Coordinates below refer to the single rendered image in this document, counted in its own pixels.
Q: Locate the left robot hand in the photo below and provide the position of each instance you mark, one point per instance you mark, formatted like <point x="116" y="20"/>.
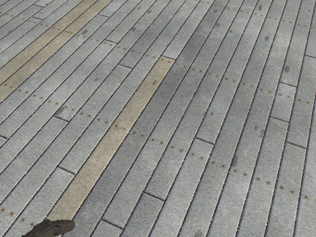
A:
<point x="52" y="228"/>

